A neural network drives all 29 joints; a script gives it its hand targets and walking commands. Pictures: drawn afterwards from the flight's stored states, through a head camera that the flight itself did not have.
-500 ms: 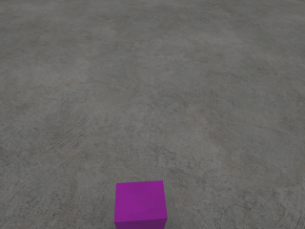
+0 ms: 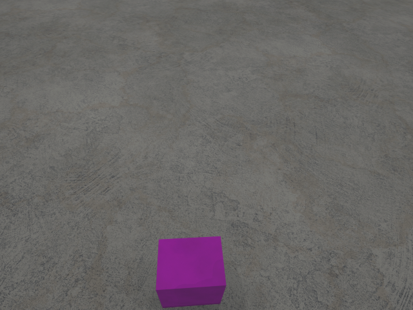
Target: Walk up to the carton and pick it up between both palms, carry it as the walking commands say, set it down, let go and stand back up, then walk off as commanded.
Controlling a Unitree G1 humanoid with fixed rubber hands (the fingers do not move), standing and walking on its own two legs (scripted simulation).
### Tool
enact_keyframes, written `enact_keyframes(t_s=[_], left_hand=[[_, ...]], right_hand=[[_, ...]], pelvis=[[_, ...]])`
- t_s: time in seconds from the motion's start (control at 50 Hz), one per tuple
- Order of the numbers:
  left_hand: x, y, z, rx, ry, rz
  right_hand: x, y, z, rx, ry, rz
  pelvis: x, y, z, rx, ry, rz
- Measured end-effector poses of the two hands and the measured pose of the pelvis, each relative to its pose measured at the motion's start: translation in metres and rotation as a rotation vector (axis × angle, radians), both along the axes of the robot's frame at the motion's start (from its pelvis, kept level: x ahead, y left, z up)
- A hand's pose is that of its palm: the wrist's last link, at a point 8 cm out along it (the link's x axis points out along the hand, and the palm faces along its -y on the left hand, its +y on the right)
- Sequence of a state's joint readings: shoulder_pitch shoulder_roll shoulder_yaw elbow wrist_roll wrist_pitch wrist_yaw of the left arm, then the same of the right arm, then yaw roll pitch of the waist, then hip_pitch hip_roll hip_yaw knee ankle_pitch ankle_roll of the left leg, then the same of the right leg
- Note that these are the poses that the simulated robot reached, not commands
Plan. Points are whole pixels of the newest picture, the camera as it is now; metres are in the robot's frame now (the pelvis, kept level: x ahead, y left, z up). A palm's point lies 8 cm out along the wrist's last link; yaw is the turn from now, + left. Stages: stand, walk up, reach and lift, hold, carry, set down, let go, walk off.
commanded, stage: stand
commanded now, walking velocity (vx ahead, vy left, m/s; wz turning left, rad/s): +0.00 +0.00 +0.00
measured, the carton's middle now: (190, 273) +0.39 +0.06 -0.64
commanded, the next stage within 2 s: walk off in 0.34 s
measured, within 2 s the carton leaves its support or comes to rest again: neither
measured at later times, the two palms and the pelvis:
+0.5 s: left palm out of the picture -0.08 +0.19 -0.15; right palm out of the picture -0.06 -0.20 -0.15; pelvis -0.01 +0.00 +0.00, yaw +1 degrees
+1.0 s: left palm out of the picture -0.03 +0.28 -0.16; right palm out of the picture +0.06 -0.19 -0.13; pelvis -0.02 +0.03 -0.01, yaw +13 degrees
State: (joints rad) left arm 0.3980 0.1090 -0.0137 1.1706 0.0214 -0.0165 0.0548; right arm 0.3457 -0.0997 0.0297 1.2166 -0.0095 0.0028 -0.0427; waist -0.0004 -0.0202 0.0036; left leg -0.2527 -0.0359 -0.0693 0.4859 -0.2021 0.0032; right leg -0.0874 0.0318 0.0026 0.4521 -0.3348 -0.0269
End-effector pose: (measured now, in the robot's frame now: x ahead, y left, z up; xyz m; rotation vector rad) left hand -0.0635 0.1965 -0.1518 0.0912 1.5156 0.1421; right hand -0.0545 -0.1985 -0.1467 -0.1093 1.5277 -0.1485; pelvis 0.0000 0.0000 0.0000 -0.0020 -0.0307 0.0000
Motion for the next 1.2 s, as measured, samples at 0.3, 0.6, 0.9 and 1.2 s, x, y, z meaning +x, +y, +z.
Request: enact_keyframes(t_s=[0.3, 0.6, 0.9, 1.2], left_hand=[[-0.012, 0.003, 0.001, 0.013, 0.015, 0.018], [-0.013, -0.003, -0.001, 0.006, 0.001, 0.046], [0.014, 0.061, -0.033, 0.079, -0.131, 0.186], [0.055, 0.095, 0.022, 0.164, -0.360, 0.279]], right_hand=[[-0.003, -0.002, 0.000, -0.004, -0.012, 0.005], [0.004, 0.000, -0.001, 0.005, -0.028, 0.020], [0.096, -0.008, 0.000, -0.121, -0.217, 0.196], [0.145, 0.004, 0.029, -0.085, -0.305, 0.329]], pelvis=[[-0.009, -0.002, 0.000, -0.001, -0.006, 0.010], [-0.012, -0.003, -0.001, -0.009, -0.006, 0.026], [-0.016, 0.027, -0.026, -0.026, 0.015, 0.179], [-0.026, 0.026, 0.004, -0.059, 0.051, 0.337]])
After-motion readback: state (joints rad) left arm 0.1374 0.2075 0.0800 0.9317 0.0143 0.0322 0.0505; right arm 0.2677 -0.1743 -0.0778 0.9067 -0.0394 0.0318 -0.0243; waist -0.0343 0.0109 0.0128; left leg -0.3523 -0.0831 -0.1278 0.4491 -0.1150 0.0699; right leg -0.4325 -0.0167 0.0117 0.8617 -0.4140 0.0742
